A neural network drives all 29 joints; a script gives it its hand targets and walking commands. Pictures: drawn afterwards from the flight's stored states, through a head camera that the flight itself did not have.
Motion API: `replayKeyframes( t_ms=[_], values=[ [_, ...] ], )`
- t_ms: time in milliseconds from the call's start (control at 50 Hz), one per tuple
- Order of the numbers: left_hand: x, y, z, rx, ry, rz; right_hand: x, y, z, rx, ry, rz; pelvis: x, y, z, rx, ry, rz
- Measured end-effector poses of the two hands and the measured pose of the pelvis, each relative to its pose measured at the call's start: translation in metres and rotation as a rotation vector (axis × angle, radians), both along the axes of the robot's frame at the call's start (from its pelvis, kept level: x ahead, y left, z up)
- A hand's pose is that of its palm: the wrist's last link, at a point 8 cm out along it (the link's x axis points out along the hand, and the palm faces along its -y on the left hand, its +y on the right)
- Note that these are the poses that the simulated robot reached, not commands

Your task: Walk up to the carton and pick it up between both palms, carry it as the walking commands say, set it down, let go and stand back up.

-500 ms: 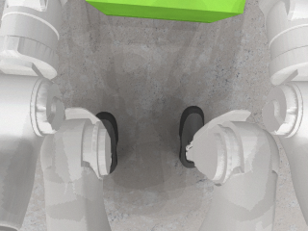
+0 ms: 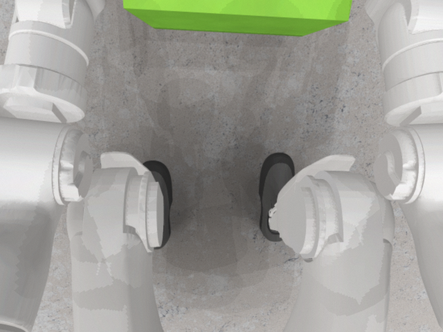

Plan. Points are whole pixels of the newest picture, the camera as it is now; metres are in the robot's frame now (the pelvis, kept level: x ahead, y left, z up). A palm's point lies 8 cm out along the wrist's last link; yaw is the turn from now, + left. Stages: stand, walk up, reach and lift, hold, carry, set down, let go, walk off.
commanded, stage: reach and lift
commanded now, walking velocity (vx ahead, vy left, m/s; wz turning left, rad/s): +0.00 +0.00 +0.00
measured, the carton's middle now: out of the picture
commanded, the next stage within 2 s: none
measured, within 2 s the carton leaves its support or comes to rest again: leaves its support in 0.02 s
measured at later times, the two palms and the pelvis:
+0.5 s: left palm out of the picture +0.56 +0.14 -0.13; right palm out of the picture +0.55 -0.21 -0.13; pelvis -0.02 +0.00 +0.03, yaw +0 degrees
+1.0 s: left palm out of the picture +0.54 +0.14 -0.07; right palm out of the picture +0.54 -0.19 -0.06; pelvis -0.03 +0.00 +0.07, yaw +0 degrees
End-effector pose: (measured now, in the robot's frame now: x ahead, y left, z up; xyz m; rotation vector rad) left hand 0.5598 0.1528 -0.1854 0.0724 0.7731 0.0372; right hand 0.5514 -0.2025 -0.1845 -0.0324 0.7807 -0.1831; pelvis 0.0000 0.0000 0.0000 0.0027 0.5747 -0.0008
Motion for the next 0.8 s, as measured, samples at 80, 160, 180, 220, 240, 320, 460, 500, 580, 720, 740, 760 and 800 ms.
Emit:
replayKeyframes(
  t_ms=[80, 160, 180, 220, 240, 320, 460, 500, 580, 720, 740, 760, 800],
  values=[
    [-0.001, 0.004, 0.014, 0.025, -0.01, 0.014, 0.001, 0.006, 0.013, -0.007, -0.014, -0.007, -0.004, 0.0, 0.004, 0.005, -0.017, 0.0],
    [0.004, 0.004, 0.037, 0.035, -0.034, 0.024, 0.004, 0.008, 0.032, 0.001, -0.042, -0.015, -0.009, 0.001, 0.01, 0.009, -0.03, 0.002],
    [0.006, 0.004, 0.042, 0.038, -0.039, 0.023, 0.005, 0.007, 0.037, 0.003, -0.049, -0.014, -0.011, 0.001, 0.012, 0.009, -0.032, 0.002],
    [0.01, 0.002, 0.052, 0.035, -0.046, 0.02, 0.005, 0.005, 0.045, 0.002, -0.058, -0.011, -0.014, 0.002, 0.015, 0.01, -0.033, 0.002],
    [0.011, 0.001, 0.055, 0.033, -0.047, 0.018, 0.005, 0.004, 0.049, 0.002, -0.059, -0.01, -0.015, 0.002, 0.017, 0.01, -0.032, 0.001],
    [0.01, -0.004, 0.059, 0.033, -0.029, -0.003, 0.002, -0.002, 0.054, -0.001, -0.046, -0.004, -0.017, 0.003, 0.024, 0.008, -0.023, -0.004],
    [0.001, -0.012, 0.053, 0.019, -0.019, 0.008, 0.0, -0.005, 0.056, -0.051, -0.046, -0.078, -0.017, 0.001, 0.031, 0.02, -0.007, -0.015],
    [0.001, -0.012, 0.054, 0.026, -0.023, 0.021, 0.002, -0.003, 0.059, -0.052, -0.051, -0.076, -0.016, -0.001, 0.033, 0.026, -0.006, -0.019],
    [0.001, -0.008, 0.062, 0.029, -0.038, 0.031, 0.008, 0.001, 0.069, -0.052, -0.069, -0.066, -0.015, -0.004, 0.036, 0.033, -0.009, -0.021],
    [0.005, -0.001, 0.084, 0.037, -0.055, 0.034, 0.011, 0.007, 0.085, -0.042, -0.087, -0.061, -0.015, -0.007, 0.046, 0.032, -0.021, -0.019],
    [0.004, -0.001, 0.087, 0.04, -0.055, 0.033, 0.01, 0.008, 0.087, -0.041, -0.088, -0.06, -0.015, -0.006, 0.048, 0.031, -0.023, -0.017],
    [0.003, 0.0, 0.089, 0.042, -0.055, 0.034, 0.009, 0.008, 0.088, -0.04, -0.088, -0.062, -0.015, -0.006, 0.049, 0.031, -0.025, -0.016],
    [0.001, 0.0, 0.093, 0.047, -0.052, 0.042, 0.005, 0.009, 0.091, -0.039, -0.086, -0.066, -0.015, -0.005, 0.052, 0.029, -0.029, -0.014]
  ],
)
